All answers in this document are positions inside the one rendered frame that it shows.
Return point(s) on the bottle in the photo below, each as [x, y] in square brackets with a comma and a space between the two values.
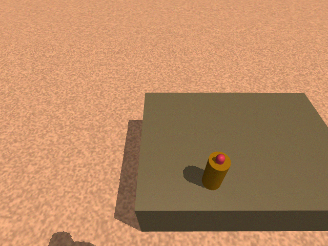
[217, 167]

